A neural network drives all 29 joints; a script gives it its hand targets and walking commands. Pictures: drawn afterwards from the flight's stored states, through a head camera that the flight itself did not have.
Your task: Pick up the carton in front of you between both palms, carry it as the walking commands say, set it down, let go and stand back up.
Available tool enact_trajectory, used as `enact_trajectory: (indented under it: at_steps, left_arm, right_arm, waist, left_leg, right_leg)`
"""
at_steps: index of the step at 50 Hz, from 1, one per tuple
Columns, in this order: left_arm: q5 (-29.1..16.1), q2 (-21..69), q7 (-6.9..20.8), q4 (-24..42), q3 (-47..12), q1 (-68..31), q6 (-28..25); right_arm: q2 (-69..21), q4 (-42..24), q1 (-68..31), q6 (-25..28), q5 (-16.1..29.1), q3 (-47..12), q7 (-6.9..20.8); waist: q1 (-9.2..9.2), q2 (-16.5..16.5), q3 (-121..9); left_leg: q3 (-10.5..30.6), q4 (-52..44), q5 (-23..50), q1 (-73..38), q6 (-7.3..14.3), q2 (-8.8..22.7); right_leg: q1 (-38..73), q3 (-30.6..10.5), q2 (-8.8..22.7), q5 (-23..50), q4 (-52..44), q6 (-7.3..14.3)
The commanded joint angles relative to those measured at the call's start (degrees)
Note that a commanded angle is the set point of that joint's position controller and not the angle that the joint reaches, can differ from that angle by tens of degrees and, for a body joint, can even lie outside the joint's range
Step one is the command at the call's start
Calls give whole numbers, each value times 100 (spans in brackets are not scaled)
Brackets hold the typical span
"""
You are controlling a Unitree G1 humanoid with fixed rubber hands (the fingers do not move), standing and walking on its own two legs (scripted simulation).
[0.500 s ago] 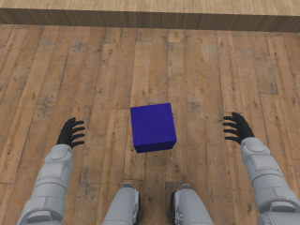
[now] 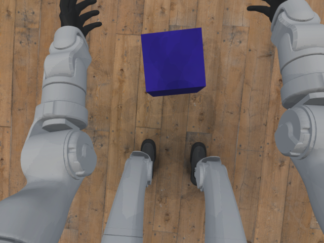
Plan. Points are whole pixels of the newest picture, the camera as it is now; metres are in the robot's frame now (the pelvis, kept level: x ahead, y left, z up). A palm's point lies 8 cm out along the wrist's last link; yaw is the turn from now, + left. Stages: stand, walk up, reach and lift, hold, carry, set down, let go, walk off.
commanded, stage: reach and lift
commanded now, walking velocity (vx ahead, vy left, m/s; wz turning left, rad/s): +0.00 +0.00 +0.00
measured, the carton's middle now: (173, 67) +0.55 +0.03 -0.53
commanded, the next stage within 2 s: none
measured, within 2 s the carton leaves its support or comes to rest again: leaves its support in 1.84 s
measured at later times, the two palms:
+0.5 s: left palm (108, 59) +0.51 +0.23 -0.30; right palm (237, 47) +0.57 -0.15 -0.31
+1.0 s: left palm (125, 69) +0.52 +0.21 -0.46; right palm (222, 61) +0.56 -0.15 -0.46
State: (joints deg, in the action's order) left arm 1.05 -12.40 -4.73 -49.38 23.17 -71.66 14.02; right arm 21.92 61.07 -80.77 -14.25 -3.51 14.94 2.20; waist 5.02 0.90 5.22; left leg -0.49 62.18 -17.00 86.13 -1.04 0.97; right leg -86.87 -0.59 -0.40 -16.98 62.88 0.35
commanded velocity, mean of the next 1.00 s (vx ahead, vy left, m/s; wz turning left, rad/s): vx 0.00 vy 0.00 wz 0.00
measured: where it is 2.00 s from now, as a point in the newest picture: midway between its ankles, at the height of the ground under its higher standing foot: (172, 169)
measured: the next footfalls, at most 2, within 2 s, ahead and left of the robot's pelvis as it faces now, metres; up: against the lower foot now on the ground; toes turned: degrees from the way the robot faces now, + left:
none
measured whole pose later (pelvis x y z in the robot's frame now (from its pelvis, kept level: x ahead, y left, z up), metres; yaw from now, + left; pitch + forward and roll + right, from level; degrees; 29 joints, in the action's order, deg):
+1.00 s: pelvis -0.03 +0.00 -0.28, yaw +2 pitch +36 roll +2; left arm -11.9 -18.9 -8.0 -65.1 10.9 -89.9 4.8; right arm 27.9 71.0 -96.2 -5.6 12.0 -0.4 -4.0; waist 3.4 -1.3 27.7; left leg 0.7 124.4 -33.1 127.4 -2.5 -1.8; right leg -127.9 -2.8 -2.1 -34.2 126.0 -1.6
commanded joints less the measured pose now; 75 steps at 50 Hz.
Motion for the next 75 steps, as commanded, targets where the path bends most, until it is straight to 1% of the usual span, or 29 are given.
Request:
enact_trajectory:
  at_steps: [1,3,6,8,9,10,14,18,20,24,28,30,33,37,39,42,46,47,48,52,55,57,61,65,69,71,73,74,75]
  left_arm:
    - [159,-673,19,829,232,-1185,-266]
    - [214,-572,77,894,291,-958,-413]
    - [315,-354,163,824,408,-602,-656]
    - [380,-209,200,701,481,-378,-807]
    - [406,-159,211,639,515,-291,-872]
    - [432,-129,214,576,540,-226,-923]
    - [488,-89,184,343,598,-152,-1056]
    - [217,-253,76,320,368,-376,-1099]
    - [-44,-434,-14,392,111,-591,-1091]
    - [-618,-790,-201,495,-468,-1039,-1017]
    - [-1046,-1154,-350,559,-795,-1701,-833]
    - [-1163,-1273,-398,442,-881,-2037,-718]
    - [-1247,-1343,-409,15,-969,-2478,-612]
    - [-1212,-1317,-343,-668,-1016,-2864,-665]
    - [-1164,-1314,-305,-924,-1028,-3004,-738]
    - [-1110,-1347,-274,-1137,-1053,-3190,-866]
    - [-1222,-1535,-308,-1010,-1139,-3530,-1028]
    - [-1272,-1565,-324,-893,-1144,-3610,-1055]
    - [-1311,-1570,-336,-848,-1167,-3625,-1074]
    - [-1408,-1296,-392,-904,-1281,-3222,-1133]
    - [-1452,-1136,-445,-846,-1315,-2841,-1157]
    - [-1435,-1110,-453,-881,-1300,-2708,-1158]
    - [-1333,-1067,-412,-961,-1175,-2690,-1157]
    - [-1236,-1075,-367,-1003,-1081,-2886,-1142]
    - [-1281,-824,-326,-990,-1240,-3236,-1116]
    - [-1286,-501,-292,-990,-1322,-3434,-1095]
    - [-1097,-313,-266,-1017,-1161,-3471,-1066]
    - [-1007,-11,-203,-959,-1146,-3578,-1042]
    - [-997,1131,10,-806,-1443,-4007,-983]
  right_arm:
    - [655,-705,-1505,228,-186,191,-41]
    - [460,-807,-1323,339,-243,240,-59]
    - [106,-870,-1000,535,-360,389,-78]
    - [-85,-852,-755,656,-465,503,-101]
    - [-149,-829,-637,707,-514,549,-115]
    - [-194,-801,-533,749,-548,580,-133]
    - [-259,-715,-292,885,-517,533,-223]
    - [39,-768,-418,952,-223,275,-386]
    - [281,-832,-639,967,31,38,-482]
    - [601,-983,-1234,934,643,-571,-643]
    - [883,-1046,-1946,770,1178,-1015,-737]
    - [989,-910,-2304,667,1324,-1135,-760]
    - [1073,-478,-2697,569,1422,-1248,-747]
    - [1112,211,-2928,609,1406,-1261,-670]
    - [1131,464,-2996,676,1366,-1236,-627]
    - [1188,667,-3121,795,1344,-1224,-584]
    - [1374,486,-3440,964,1515,-1372,-616]
    - [1418,406,-3529,990,1556,-1447,-634]
    - [1409,295,-3614,1008,1564,-1474,-644]
    - [1296,228,-3343,1089,1684,-1673,-593]
    - [1222,202,-3064,1129,1722,-1752,-582]
    - [1145,325,-2887,1116,1690,-1740,-593]
    - [1007,548,-2769,1078,1573,-1638,-587]
    - [948,579,-2941,1041,1493,-1591,-584]
    - [637,501,-3266,1005,1560,-1740,-562]
    - [302,470,-3447,984,1557,-1805,-527]
    - [113,477,-3501,953,1362,-1684,-503]
    - [-163,456,-3552,927,1219,-1630,-461]
    - [-1378,344,-3918,876,1245,-1921,-245]
  waist:
    - [155,417,-6921]
    - [187,476,-7039]
    - [180,555,-6814]
    - [133,568,-6583]
    - [102,564,-6500]
    - [75,544,-6437]
    - [23,396,-6019]
    - [-59,257,-6453]
    - [-79,230,-6908]
    - [-21,355,-7565]
    - [75,502,-7827]
    - [107,582,-7605]
    - [115,625,-6901]
    - [68,486,-5844]
    - [34,386,-5476]
    - [6,263,-5175]
    - [14,220,-5576]
    - [52,290,-5660]
    - [9,368,-5611]
    - [49,293,-5806]
    - [42,368,-6063]
    - [19,422,-5950]
    - [-4,398,-5358]
    - [3,361,-5043]
    - [10,352,-4967]
    - [-2,360,-4917]
    - [-12,349,-4791]
    - [-48,340,-4727]
    - [-45,347,-4705]
  left_leg:
    - [-381,-377,1754,-2897,-164,-507]
    - [-366,-312,2289,-2584,-156,-531]
    - [-312,-150,2776,-1759,-163,-522]
    - [-273,35,2919,-1215,-186,-500]
    - [-253,164,2917,-1000,-201,-492]
    - [-234,324,2845,-836,-220,-487]
    - [-197,1123,2425,-401,-275,-467]
    - [-127,2047,2622,-345,-293,-490]
    - [-143,2540,2613,-522,-302,-492]
    - [-253,3288,2330,-332,-292,-482]
    - [-370,3844,1527,-201,-255,-437]
    - [-437,4025,969,109,-249,-389]
    - [-461,4251,190,552,-236,-299]
    - [-406,4569,-312,883,-217,-210]
    - [-363,4742,-322,946,-220,-190]
    - [-315,5010,-140,944,-238,-179]
    - [-299,5355,428,682,-215,-207]
    - [-311,5397,521,778,-217,-226]
    - [-259,5427,608,699,-193,-228]
    - [-254,5621,1364,211,-193,-305]
    - [-266,5657,1625,93,-192,-361]
    - [-299,5641,1487,308,-204,-381]
    - [-360,5562,870,872,-229,-370]
    - [-385,5488,441,1083,-230,-346]
    - [-388,5428,245,1027,-221,-371]
    - [-392,5411,188,983,-214,-422]
    - [-410,5416,130,906,-221,-469]
    - [-414,5422,118,880,-219,-506]
    - [-410,5417,119,867,-184,-563]
  right_leg:
    - [3963,70,-456,1799,-296,-128]
    - [4123,-28,-441,2630,-131,-108]
    - [4011,-195,-365,3603,155,-104]
    - [3667,-255,-324,3954,376,-127]
    - [3400,-255,-319,3950,506,-145]
    - [3065,-238,-324,3782,644,-161]
    - [1346,-117,-382,2582,1233,-235]
    - [457,-45,-422,2309,2055,-250]
    - [266,6,-411,2108,2490,-245]
    - [528,94,-375,2067,3354,-247]
    - [632,167,-324,1307,3913,-231]
    - [639,189,-290,831,4104,-217]
    - [322,194,-211,62,4316,-207]
    - [-344,155,-115,-554,4578,-176]
    - [-609,127,-89,-614,4730,-167]
    - [-826,82,-71,-460,4990,-169]
    - [-553,53,-67,101,5365,-180]
    - [-392,39,-61,242,5446,-178]
    - [-538,83,-79,306,5505,-206]
    - [-596,130,-120,816,5702,-215]
    - [-514,135,-142,1057,5739,-202]
    - [-533,109,-147,1009,5690,-201]
    - [-781,27,-136,548,5523,-195]
    - [-850,-15,-132,162,5400,-182]
    - [-772,-18,-159,-45,5328,-173]
    - [-695,-10,-210,-92,5318,-158]
    - [-669,16,-255,-156,5310,-173]
    - [-637,41,-284,-165,5299,-173]
    - [-654,54,-358,-142,5298,-149]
